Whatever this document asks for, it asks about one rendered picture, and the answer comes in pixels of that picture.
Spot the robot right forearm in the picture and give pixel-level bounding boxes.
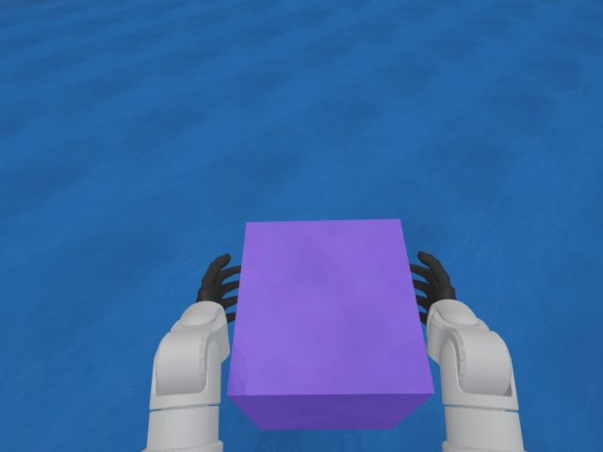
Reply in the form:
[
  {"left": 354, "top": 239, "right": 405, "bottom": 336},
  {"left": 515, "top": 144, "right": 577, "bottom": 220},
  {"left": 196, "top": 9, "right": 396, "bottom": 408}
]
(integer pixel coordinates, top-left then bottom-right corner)
[{"left": 426, "top": 299, "right": 527, "bottom": 452}]

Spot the robot left forearm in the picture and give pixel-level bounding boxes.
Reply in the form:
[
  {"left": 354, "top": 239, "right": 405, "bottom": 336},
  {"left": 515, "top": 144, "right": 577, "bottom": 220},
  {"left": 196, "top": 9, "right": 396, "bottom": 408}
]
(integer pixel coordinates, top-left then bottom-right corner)
[{"left": 141, "top": 301, "right": 230, "bottom": 452}]

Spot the robot right hand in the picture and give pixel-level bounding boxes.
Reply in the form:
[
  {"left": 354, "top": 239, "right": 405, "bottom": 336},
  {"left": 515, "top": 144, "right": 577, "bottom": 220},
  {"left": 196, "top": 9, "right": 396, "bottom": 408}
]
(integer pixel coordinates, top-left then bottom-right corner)
[{"left": 409, "top": 251, "right": 457, "bottom": 326}]

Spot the robot left hand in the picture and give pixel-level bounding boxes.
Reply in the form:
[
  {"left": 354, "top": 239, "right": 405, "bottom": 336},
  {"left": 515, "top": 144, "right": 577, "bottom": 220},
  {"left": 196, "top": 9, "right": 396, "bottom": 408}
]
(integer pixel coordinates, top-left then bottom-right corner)
[{"left": 196, "top": 253, "right": 241, "bottom": 324}]

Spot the carton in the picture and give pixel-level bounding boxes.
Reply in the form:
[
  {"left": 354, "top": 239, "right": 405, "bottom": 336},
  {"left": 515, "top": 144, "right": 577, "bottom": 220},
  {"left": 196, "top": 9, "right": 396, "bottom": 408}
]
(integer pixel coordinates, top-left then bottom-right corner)
[{"left": 227, "top": 218, "right": 435, "bottom": 430}]

